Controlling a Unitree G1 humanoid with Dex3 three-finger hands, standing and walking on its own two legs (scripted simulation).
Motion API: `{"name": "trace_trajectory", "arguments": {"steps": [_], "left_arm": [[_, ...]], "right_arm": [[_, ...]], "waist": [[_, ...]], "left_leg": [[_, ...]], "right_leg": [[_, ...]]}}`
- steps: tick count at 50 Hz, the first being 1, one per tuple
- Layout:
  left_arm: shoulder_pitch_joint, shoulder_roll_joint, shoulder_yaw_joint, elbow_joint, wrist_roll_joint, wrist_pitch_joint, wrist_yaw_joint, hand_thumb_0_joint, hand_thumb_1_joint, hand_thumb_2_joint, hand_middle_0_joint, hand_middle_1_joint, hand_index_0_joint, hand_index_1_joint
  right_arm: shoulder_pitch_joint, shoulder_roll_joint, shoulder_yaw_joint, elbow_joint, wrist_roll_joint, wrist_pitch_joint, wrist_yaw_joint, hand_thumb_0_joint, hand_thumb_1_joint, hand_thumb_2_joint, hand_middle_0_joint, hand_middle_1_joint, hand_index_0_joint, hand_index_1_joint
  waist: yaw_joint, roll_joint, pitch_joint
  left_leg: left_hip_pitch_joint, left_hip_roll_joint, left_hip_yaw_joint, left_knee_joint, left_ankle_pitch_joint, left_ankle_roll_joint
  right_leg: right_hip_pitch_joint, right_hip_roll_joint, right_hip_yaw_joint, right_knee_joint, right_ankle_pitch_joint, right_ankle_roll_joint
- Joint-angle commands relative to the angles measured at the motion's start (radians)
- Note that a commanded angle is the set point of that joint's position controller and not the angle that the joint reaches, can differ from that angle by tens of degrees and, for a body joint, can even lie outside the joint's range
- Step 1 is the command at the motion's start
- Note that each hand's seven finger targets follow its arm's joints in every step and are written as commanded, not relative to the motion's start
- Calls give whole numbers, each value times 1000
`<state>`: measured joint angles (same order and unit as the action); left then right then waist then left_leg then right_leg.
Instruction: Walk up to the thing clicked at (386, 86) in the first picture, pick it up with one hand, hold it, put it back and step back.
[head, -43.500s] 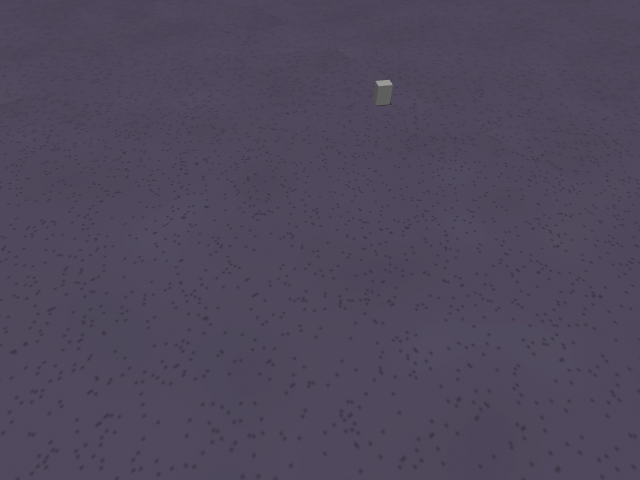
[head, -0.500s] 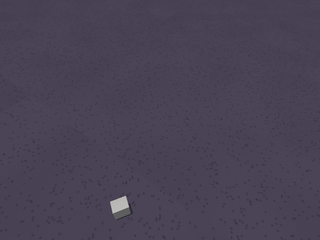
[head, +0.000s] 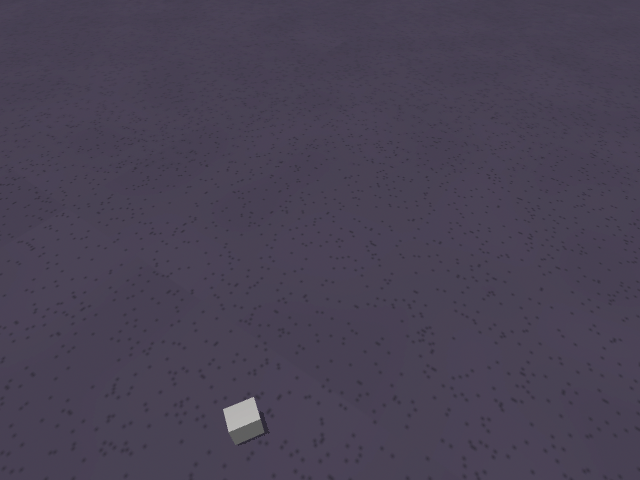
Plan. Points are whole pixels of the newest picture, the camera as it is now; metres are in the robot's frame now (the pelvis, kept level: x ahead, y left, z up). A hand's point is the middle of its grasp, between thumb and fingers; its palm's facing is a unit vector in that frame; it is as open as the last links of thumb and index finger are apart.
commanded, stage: stand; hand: left
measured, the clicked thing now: (244, 421) +0.41 +0.21 -0.72
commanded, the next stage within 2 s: go down in 1.24 s
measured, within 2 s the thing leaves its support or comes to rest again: neither
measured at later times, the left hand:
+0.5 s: hand out of the picture +0.08 +0.24 -0.16, palm faces +0.00 -0.94 -0.33, open 7.4 cm
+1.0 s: hand out of the picture +0.10 +0.24 -0.16, palm faces +0.00 -0.94 -0.33, open 7.4 cm
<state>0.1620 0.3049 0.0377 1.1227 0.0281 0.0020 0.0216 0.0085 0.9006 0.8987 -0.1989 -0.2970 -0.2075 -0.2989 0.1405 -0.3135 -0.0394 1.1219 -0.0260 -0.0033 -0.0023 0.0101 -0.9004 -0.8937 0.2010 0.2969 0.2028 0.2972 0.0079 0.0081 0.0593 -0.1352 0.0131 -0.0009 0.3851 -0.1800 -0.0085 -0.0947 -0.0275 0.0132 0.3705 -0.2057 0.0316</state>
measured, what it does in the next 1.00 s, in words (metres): stands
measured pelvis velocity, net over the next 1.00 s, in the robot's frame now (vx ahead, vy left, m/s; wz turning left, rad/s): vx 0.02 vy -0.01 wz -0.02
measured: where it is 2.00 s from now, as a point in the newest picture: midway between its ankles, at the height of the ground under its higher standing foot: outside the picture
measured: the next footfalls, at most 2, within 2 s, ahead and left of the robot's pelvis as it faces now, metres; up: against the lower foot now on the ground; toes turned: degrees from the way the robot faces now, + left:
none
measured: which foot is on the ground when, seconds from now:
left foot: down 0.00-1.00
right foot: down 0.00-1.00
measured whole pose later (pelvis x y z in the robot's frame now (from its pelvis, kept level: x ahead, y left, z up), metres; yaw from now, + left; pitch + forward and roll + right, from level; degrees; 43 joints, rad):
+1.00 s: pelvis +0.02 -0.01 +0.00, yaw -1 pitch -3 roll +0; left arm 0.10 0.32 0.03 1.14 0.01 0.00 0.01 0.01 0.90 0.90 -0.20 -0.30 -0.21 -0.30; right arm 0.10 -0.34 -0.01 1.14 -0.02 -0.01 0.00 0.01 -0.90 -0.89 0.20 0.30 0.20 0.30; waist 0.00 0.01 0.06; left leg -0.10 0.03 0.01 0.34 -0.19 -0.02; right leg -0.07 -0.01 0.02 0.32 -0.20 0.02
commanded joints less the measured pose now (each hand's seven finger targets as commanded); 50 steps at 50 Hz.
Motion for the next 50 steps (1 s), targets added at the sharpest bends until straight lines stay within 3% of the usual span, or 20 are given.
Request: {"name": "trace_trajectory", "arguments": {"steps": [1,16,22,28,32,40,50], "left_arm": [[-45,200,31,-49,-2,-30,9,0,899,900,-200,-300,-200,-300],[-57,214,28,-28,-9,-25,2,0,899,900,-200,-300,-200,-300],[-63,207,24,-30,-12,-32,3,0,899,900,-200,-300,-200,-300],[-74,211,26,-29,-14,-30,3,0,899,900,-200,-300,-200,-300],[-87,216,27,-29,-15,-27,2,0,899,900,-200,-300,-200,-300],[-95,219,27,-36,-15,-30,2,0,899,900,-200,-300,-200,-300],[-104,225,27,-37,-17,-28,0,0,899,900,-200,-300,-200,-300]], "right_arm": [[-48,-182,-30,-54,4,-23,-12,0,-900,-900,200,300,200,300],[-40,-204,-16,-29,7,-25,-16,0,-900,-900,200,300,200,300],[-43,-209,-14,-29,10,-29,-17,0,-900,-900,200,300,200,300],[-51,-214,-13,-28,11,-28,-19,0,-900,-900,200,300,200,300],[-62,-214,-11,-25,10,-27,-19,0,-900,-900,200,300,200,300],[-71,-222,-15,-31,12,-29,-19,0,-900,-900,200,300,200,300],[-69,-222,-13,-31,11,-29,-16,0,-900,-900,200,300,200,300]], "waist": [[-4,-11,-19],[-8,0,-34],[-9,-19,-71],[-9,-16,-88],[-8,-9,-68],[-10,-7,-102],[-13,-1,-75]], "left_leg": [[-6,88,-98,-100,-34,27],[0,100,-88,-106,-4,23],[48,109,-75,-73,158,29],[63,116,-69,-68,213,29],[48,114,-68,-82,167,24],[81,120,-62,-69,244,27],[54,116,-61,-91,191,24]], "right_leg": [[-42,-83,77,-95,6,-41],[-31,-84,83,-95,67,-47],[-11,-91,81,-90,181,-40],[8,-94,77,-88,236,-40],[0,-92,76,-92,193,-40],[21,-97,73,-83,269,-42],[16,-95,75,-91,210,-44]]}}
